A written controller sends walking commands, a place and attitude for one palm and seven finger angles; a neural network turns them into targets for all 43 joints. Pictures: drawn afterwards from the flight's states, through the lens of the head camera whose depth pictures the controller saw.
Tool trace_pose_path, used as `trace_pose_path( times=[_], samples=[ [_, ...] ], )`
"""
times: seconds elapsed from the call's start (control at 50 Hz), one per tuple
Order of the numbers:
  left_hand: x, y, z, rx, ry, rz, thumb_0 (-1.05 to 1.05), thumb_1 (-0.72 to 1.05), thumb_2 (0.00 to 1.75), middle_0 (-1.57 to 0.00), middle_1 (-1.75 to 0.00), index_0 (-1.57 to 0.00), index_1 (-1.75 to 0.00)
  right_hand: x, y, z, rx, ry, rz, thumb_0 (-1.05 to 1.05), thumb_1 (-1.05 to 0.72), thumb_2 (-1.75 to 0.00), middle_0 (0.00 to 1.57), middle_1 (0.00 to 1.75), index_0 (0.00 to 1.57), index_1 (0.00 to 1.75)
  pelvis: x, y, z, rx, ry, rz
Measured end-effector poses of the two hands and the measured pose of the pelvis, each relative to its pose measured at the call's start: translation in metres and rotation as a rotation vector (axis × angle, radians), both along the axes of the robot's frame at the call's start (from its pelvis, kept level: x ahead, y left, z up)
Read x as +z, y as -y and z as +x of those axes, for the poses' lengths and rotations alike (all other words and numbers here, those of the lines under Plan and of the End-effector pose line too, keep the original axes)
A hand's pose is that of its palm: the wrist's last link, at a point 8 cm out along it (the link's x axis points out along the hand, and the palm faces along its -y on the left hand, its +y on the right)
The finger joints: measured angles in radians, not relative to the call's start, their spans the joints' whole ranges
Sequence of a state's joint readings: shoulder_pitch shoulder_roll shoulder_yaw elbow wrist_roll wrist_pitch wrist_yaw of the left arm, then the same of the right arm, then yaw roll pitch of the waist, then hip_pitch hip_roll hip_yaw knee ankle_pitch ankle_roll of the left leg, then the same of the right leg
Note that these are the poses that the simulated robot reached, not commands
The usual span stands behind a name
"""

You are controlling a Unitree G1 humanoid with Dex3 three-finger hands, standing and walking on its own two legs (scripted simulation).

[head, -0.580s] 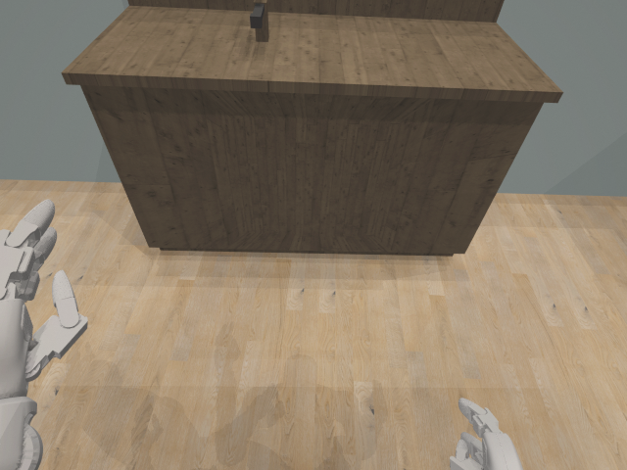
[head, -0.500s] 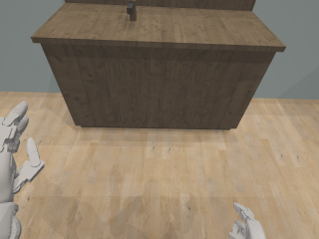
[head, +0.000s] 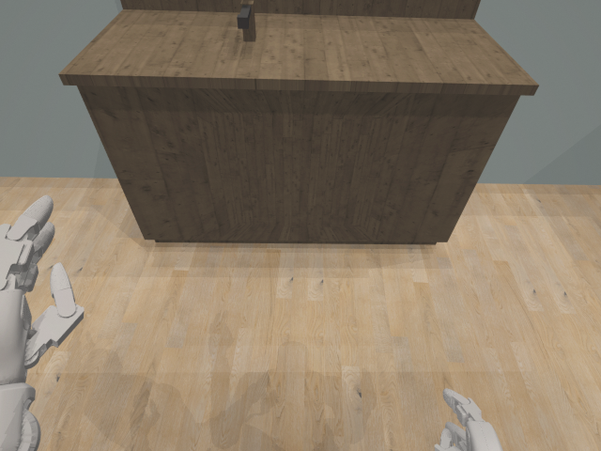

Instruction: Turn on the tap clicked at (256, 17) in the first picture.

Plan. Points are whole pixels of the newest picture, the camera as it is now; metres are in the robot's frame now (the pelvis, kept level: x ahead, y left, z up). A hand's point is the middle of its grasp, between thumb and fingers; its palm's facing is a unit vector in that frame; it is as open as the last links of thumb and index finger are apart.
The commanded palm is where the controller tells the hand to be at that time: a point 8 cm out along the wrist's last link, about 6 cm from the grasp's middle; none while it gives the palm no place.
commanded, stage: walk to a spot facing it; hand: left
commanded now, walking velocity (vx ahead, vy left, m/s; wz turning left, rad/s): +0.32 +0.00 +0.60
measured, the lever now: (243, 21) +1.11 +0.23 +0.13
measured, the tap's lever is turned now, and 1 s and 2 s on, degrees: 0 0 0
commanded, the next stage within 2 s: turn to face it in 1.32 s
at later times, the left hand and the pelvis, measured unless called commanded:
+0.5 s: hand (64, 294) +0.23 +0.26 +0.16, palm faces +0.54 -0.73 -0.43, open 7.4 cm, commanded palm +0.16 +0.30 +0.18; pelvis +0.07 -0.01 +0.00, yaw +13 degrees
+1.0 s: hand (6, 237) +0.27 +0.33 +0.19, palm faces +0.73 -0.53 -0.42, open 7.4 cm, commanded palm +0.23 +0.34 +0.18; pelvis +0.19 +0.02 +0.00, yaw +24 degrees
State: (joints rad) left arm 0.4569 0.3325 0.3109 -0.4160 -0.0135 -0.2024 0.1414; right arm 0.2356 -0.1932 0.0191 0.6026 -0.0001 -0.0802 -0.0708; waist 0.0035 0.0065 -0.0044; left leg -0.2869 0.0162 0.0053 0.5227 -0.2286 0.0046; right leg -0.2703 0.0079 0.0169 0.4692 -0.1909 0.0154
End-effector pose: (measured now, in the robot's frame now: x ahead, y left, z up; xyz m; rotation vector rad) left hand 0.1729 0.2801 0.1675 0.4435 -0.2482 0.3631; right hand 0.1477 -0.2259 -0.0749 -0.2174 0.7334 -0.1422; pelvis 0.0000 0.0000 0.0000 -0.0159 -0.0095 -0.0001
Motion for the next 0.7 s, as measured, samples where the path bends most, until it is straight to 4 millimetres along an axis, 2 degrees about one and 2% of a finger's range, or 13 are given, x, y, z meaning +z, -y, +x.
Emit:
trace_pose_path(
  times=[0.14, 0.26, 0.4, 0.48, 0.56, 0.64, 0.7],
  samples=[
    [0.0, -0.009, 0.001, 0.033, 0.018, 0.012, 0.01, 0.89, 0.9, -0.21, -0.3, -0.21, -0.3, -0.008, 0.003, 0.002, -0.001, -0.042, -0.036, 0.01, -0.91, -0.9, 0.2, 0.3, 0.21, 0.3, -0.007, -0.005, 0.01, 0.051, -0.017, 0.001],
    [0.003, -0.021, 0.004, 0.082, 0.062, 0.073, 0.01, 0.89, 0.9, -0.21, -0.3, -0.21, -0.3, -0.024, -0.002, 0.018, 0.011, -0.062, -0.022, 0.01, -0.91, -0.9, 0.2, 0.3, 0.21, 0.3, -0.018, -0.002, 0.027, 0.081, -0.008, 0.006],
    [0.003, -0.002, 0.012, 0.12, 0.045, 0.053, 0.01, 0.89, 0.9, -0.2, -0.3, -0.21, -0.3, -0.037, -0.01, 0.048, 0.119, -0.114, 0.039, 0.01, -0.91, -0.9, 0.2, 0.3, 0.21, 0.3, -0.016, 0.014, 0.05, 0.174, -0.009, -0.009],
    [0.006, -0.006, 0.01, 0.164, 0.022, 0.057, 0.01, 0.89, 0.9, -0.21, -0.3, -0.21, -0.3, -0.031, -0.009, 0.076, 0.172, -0.155, 0.004, 0.01, -0.91, -0.9, 0.2, 0.3, 0.21, 0.3, -0.007, 0.013, 0.067, 0.223, -0.02, 0.019],
    [0.004, -0.028, 0.006, 0.246, -0.058, 0.089, 0.01, 0.88, 0.9, -0.21, -0.3, -0.22, -0.3, -0.022, -0.015, 0.114, 0.218, -0.158, -0.042, 0.01, -0.91, -0.9, 0.2, 0.3, 0.21, 0.3, -0.001, 0.005, 0.083, 0.27, -0.034, 0.034],
    [0.002, -0.052, 0.007, 0.327, -0.041, 0.082, 0.01, 0.88, 0.9, -0.21, -0.3, -0.22, -0.3, -0.016, -0.036, 0.16, 0.285, -0.114, -0.086, 0.01, -0.91, -0.9, 0.2, 0.3, 0.2, 0.3, -0.006, -0.01, 0.1, 0.312, -0.039, 0.054],
    [0.001, -0.065, 0.015, 0.335, 0.033, 0.091, 0.01, 0.89, 0.9, -0.21, -0.3, -0.21, -0.3, -0.017, -0.059, 0.197, 0.297, -0.015, -0.089, 0.01, -0.91, -0.9, 0.2, 0.3, 0.2, 0.3, -0.023, -0.026, 0.11, 0.322, -0.013, 0.047]
  ],
)
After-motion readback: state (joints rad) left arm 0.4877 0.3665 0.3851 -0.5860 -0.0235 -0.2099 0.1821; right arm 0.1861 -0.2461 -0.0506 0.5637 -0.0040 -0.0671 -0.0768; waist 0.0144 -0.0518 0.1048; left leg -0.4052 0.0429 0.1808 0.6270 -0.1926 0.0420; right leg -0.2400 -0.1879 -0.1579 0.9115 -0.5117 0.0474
